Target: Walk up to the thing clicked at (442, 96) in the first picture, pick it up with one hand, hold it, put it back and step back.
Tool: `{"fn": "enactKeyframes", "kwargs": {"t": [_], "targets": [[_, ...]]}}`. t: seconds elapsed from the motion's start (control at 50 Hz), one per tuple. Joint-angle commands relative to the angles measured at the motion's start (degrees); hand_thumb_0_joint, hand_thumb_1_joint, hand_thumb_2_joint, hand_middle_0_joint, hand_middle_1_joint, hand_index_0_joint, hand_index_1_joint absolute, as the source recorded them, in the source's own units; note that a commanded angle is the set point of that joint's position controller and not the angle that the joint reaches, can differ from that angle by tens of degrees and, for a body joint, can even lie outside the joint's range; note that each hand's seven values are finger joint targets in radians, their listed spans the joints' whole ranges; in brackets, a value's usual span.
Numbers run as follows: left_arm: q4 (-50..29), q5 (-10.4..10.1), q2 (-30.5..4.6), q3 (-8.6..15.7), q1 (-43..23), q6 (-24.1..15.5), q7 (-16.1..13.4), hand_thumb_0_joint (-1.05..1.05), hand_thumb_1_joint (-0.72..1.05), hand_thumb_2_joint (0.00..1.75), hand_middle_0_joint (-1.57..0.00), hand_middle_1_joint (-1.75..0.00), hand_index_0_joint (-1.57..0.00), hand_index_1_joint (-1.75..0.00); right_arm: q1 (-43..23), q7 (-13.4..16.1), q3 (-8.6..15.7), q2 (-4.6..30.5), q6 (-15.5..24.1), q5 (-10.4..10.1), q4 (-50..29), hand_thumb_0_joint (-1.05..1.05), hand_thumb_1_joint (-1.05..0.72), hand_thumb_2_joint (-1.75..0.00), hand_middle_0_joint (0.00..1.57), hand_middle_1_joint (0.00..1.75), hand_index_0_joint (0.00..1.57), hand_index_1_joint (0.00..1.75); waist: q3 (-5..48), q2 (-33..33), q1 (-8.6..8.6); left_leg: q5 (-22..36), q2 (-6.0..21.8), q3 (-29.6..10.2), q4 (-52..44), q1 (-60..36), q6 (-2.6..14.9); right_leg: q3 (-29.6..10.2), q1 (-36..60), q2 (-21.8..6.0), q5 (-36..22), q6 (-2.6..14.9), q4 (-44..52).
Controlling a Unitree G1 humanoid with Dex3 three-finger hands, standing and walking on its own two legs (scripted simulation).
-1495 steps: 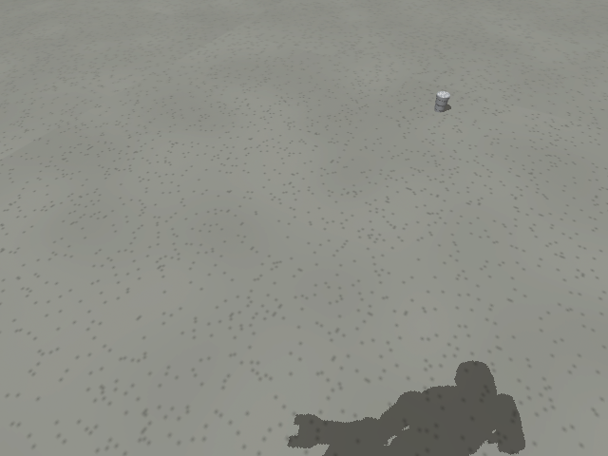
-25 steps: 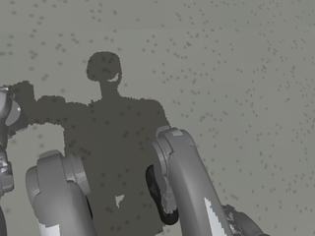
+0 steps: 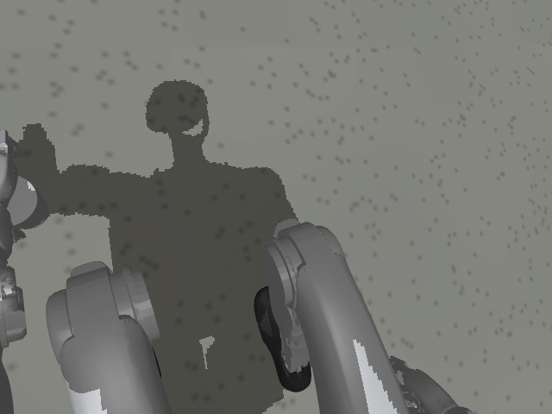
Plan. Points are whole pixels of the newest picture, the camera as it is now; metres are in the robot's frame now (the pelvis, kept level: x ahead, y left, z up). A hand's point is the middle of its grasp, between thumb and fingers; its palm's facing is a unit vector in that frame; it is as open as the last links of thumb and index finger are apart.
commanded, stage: open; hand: left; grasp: from above
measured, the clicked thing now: (18, 206) +0.42 +0.31 -0.25
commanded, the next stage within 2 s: withdraw in 0.16 s
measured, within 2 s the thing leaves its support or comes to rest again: neither
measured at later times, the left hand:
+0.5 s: hand out of the picture +0.43 +0.32 -0.20, palm faces -0.34 -0.14 -0.93, open 13.9 cm
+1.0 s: hand out of the picture +0.39 +0.33 -0.06, palm faces -0.52 -0.14 -0.84, open 14.1 cm
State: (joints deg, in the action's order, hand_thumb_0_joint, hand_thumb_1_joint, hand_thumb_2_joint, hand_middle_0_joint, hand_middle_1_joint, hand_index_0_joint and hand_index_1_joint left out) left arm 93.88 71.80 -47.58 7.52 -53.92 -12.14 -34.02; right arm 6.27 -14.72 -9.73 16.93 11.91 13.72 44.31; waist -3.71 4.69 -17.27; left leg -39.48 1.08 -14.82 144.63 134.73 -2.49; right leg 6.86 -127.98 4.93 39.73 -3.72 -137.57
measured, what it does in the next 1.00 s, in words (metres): rises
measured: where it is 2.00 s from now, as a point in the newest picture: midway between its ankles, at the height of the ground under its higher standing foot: (222, 382)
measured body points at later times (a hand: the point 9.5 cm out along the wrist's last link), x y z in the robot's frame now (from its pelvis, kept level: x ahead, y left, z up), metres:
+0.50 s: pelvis +0.00 +0.00 +0.00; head +0.24 +0.10 +0.37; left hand +0.45 +0.32 -0.14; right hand +0.06 -0.26 -0.08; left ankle +0.07 +0.14 -0.27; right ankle +0.11 -0.12 -0.27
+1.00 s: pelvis -0.01 -0.01 +0.08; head +0.19 +0.07 +0.47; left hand +0.42 +0.33 -0.01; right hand +0.11 -0.28 -0.03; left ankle +0.07 +0.14 -0.27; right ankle +0.11 -0.12 -0.27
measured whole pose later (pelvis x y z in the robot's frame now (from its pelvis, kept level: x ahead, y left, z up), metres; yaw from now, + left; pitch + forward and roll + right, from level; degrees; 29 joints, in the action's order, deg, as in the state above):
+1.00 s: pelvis -0.01 -0.01 +0.08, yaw +6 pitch +32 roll -7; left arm 71.6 64.5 -40.2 -1.3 -50.6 -12.5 -7.6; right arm 8.3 -6.4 -3.3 18.4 1.0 4.4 39.2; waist 4.8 1.0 -9.8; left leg -35.8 1.6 -8.9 127.7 124.5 -1.8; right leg 3.4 -119.7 2.6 37.6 -1.9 -124.7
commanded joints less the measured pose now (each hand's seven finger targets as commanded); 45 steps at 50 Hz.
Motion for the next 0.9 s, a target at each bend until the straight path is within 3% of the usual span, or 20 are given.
{"fn": "enactKeyframes", "kwargs": {"t": [0.0,0.08,0.12,0.14,0.16,0.18,0.28,0.3,0.32,0.34,0.36,0.42,0.48,0.52,0.56,0.62,0.68,0.74,0.8,0.88], "targets": [[-6.0,0.1,-12.6,0.5,-16.1,0.1,-2.5,0.0,-0.48,1.09,-0.09,-1.12,-0.09,-1.11,10.0,0.7,5.0,17.0,0.0,-0.1,-0.2,0.0,-0.89,-0.9,0.2,0.3,0.2,0.3,35.2,-25.0,-1.58,8.9,0.9,8.7,-13.6,-27.7,2.85,7.3,16.1,1.5,-13.5,5.18,12.7],[-7.6,-0.2,-14.5,2.2,-15.8,0.3,-2.8,0.0,-0.47,1.08,-0.09,-1.11,-0.09,-1.11,10.2,0.8,5.2,17.1,0.0,-0.2,-0.4,0.0,-0.89,-0.9,0.2,0.3,0.2,0.3,35.6,-24.1,-0.73,7.7,1.0,8.7,-13.8,-26.3,3.23,6.5,17.1,1.7,-12.1,5.07,13.5],[-5.2,-0.4,-11.7,0.4,-15.0,0.9,-2.6,0.0,-0.46,1.08,-0.09,-1.13,-0.1,-1.12,10.2,0.8,4.9,17.0,0.1,-0.3,-0.7,0.0,-0.89,-0.9,0.2,0.3,0.2,0.3,34.5,-23.4,-1.61,7.5,0.8,8.8,-13.9,-26.1,3.25,6.9,16.4,1.5,-11.9,5.0,13.5],[-6.5,-0.3,-12.3,0.1,-16.5,0.7,-2.4,0.0,-0.46,1.07,-0.09,-1.13,-0.1,-1.12,10.1,0.6,5.0,16.9,0.3,-0.3,-0.8,0.0,-0.89,-0.9,0.2,0.3,0.2,0.3,34.4,-23.1,-1.71,7.2,1.0,8.5,-14.0,-26.2,3.25,6.9,15.9,1.6,-11.7,5.07,13.2],[-6.9,-0.7,-13.5,1.7,-14.8,0.8,-2.7,0.0,-0.47,1.09,-0.09,-1.13,-0.09,-1.12,10.0,0.8,5.0,17.1,0.1,-0.3,-0.6,0.0,-0.89,-0.9,0.2,0.3,0.2,0.3,35.8,-23.6,-0.52,7.6,0.8,8.5,-14.7,-26.6,3.22,7.0,17.0,1.7,-11.8,5.1,13.6],[-4.9,-0.8,-12.3,0.7,-13.6,1.2,-2.4,0.0,-0.47,1.08,-0.09,-1.13,-0.1,-1.12,9.6,0.8,5.2,17.0,0.1,-0.9,-0.8,0.0,-0.89,-0.9,0.2,0.3,0.2,0.3,35.6,-23.0,-0.4,7.5,1.0,8.4,-14.5,-27.1,3.15,7.0,16.2,1.7,-11.8,5.17,13.2],[-6.5,-1.1,-12.6,0.3,-15.0,0.7,-2.1,0.0,-0.53,0.98,-0.06,-1.04,-0.07,-1.02,9.6,1.0,4.8,16.8,-0.1,-0.9,-0.8,0.0,-0.91,-0.9,0.2,0.3,0.2,0.3,36.5,-23.0,-0.39,7.9,1.0,8.4,-14.4,-26.6,3.34,6.6,17.3,1.9,-12.5,5.06,13.4],[-7.5,-1.0,-13.1,0.3,-16.2,0.5,-2.0,0.0,-0.52,0.97,-0.06,-1.03,-0.08,-1.02,10.0,1.1,4.9,17.2,0.0,-0.8,-0.9,0.0,-0.9,-0.9,0.2,0.3,0.2,0.3,36.0,-22.6,-1.35,8.4,0.9,8.6,-13.4,-26.3,3.4,6.8,17.0,1.6,-13.1,4.94,13.3],[-10.7,-1.3,-15.8,2.6,-16.5,0.3,-2.3,0.0,-0.52,0.98,-0.06,-1.04,-0.08,-1.02,10.3,1.3,5.1,17.5,-0.1,-0.7,-1.2,0.0,-0.9,-0.9,0.2,0.3,0.2,0.3,38.7,-23.5,-0.34,10.6,1.0,8.7,-13.7,-27.5,3.38,6.5,19.8,1.7,-15.3,4.74,13.5],[-10.8,-0.9,-15.2,2.3,-14.6,0.5,-2.2,0.0,-0.53,0.98,-0.06,-1.03,-0.07,-1.02,10.7,1.3,5.1,16.9,-0.2,-0.9,-0.5,0.0,-0.91,-0.9,0.2,0.3,0.2,0.3,39.3,-24.8,0.4,11.6,1.0,9.0,-13.6,-29.0,3.17,6.2,19.8,1.5,-16.3,4.85,13.0],[-13.8,-1.4,-16.5,4.0,-15.3,0.3,-2.3,0.0,-0.53,0.98,-0.06,-1.03,-0.08,-1.02,10.5,1.3,5.5,17.3,-0.3,-0.8,-0.8,0.0,-0.91,-0.9,0.2,0.3,0.2,0.3,40.9,-25.7,0.66,12.2,1.0,9.0,-13.6,-29.5,3.0,6.4,19.8,1.4,-16.5,4.97,13.1],[-19.8,-1.7,-14.2,3.8,-11.0,1.4,-1.5,0.0,-0.54,0.98,-0.06,-1.02,-0.07,-1.01,10.1,1.2,7.1,16.5,-1.1,-1.6,-1.1,0.0,-0.91,-0.9,0.2,0.3,0.2,0.3,44.8,-30.7,2.83,12.0,0.8,9.4,-16.3,-33.5,2.26,6.1,19.5,1.0,-15.7,5.66,13.0],[-31.2,-3.9,-13.8,4.4,-11.6,3.7,-0.1,0.0,-0.54,0.99,-0.07,-1.01,-0.07,-1.0,9.8,1.4,9.7,15.9,-2.5,-3.3,-2.7,0.0,-0.91,-0.9,0.2,0.3,0.2,0.3,51.8,-34.5,5.14,13.3,0.7,10.4,-18.6,-38.0,1.98,4.8,19.9,0.3,-17.1,6.01,13.7],[-35.6,-5.5,-11.5,2.9,-8.8,5.8,1.6,0.0,-0.56,0.99,-0.07,-1.0,-0.07,-1.0,9.2,1.6,11.4,15.4,-3.7,-4.9,-3.0,0.0,-0.91,-0.91,0.2,0.3,0.2,0.3,53.8,-35.1,7.08,12.8,0.7,11.3,-21.1,-39.2,1.96,3.7,19.2,0.1,-16.6,6.31,14.9],[-39.5,-5.8,-11.6,1.9,-11.3,7.7,4.0,0.0,-0.56,1.0,-0.07,-0.99,-0.07,-1.0,10.6,2.4,12.4,14.9,-5.3,-6.4,-2.5,0.0,-0.91,-0.91,0.2,0.3,0.2,0.3,54.9,-33.5,6.89,12.6,0.7,11.8,-22.5,-39.4,2.46,2.6,20.6,0.2,-16.8,6.16,17.5],[-35.0,-6.4,-6.4,-2.3,-12.0,10.6,9.9,0.0,-0.56,1.01,-0.08,-0.99,-0.07,-1.0,12.7,3.4,13.2,13.3,-7.5,-7.7,-1.7,0.0,-0.91,-0.91,0.2,0.3,0.2,0.3,49.4,-25.0,5.48,11.6,0.4,12.2,-24.1,-36.0,3.6,1.4,21.9,0.4,-15.7,5.75,22.1],[-30.2,-9.8,-0.5,-6.6,-8.8,11.1,16.5,0.0,-0.56,1.02,-0.07,-1.01,-0.06,-1.02,13.7,4.3,13.3,12.6,-8.7,-8.5,-2.9,0.0,-0.91,-0.91,0.2,0.3,0.2,0.3,41.7,-15.7,4.07,8.7,0.1,11.3,-25.5,-31.2,4.57,1.1,23.1,0.4,-12.4,5.51,24.9],[-26.6,-12.0,2.4,-9.9,-5.6,9.9,22.9,0.0,-0.56,1.02,-0.07,-1.02,-0.07,-1.03,12.8,5.6,13.1,12.1,-9.6,-9.2,-4.8,0.0,-0.91,-0.91,0.2,0.3,0.2,0.3,35.9,-7.7,4.17,4.9,-0.5,12.0,-27.3,-25.3,5.4,-0.2,26.5,0.2,-7.7,5.31,28.3],[-27.2,-11.9,-1.2,-9.2,-7.2,7.7,26.6,0.0,-0.55,1.02,-0.07,-1.02,-0.07,-1.03,12.0,7.3,12.3,12.3,-10.4,-9.8,-6.3,0.0,-0.9,-0.9,0.2,0.3,0.2,0.3,34.8,-5.3,5.9,4.1,-0.8,12.2,-28.5,-25.2,5.26,-0.7,28.1,-0.2,-6.0,5.45,29.8],[-29.3,-9.7,-4.0,-7.8,-12.0,2.2,27.0,0.0,-0.55,1.02,-0.08,-1.01,-0.07,-1.02,11.5,9.0,10.9,12.2,-10.6,-9.7,-6.7,0.0,-0.91,-0.9,0.2,0.3,0.2,0.3,34.7,-6.6,6.07,3.6,-1.1,12.5,-27.4,-25.9,4.84,-1.0,25.3,-0.7,-4.9,5.92,29.1]]}}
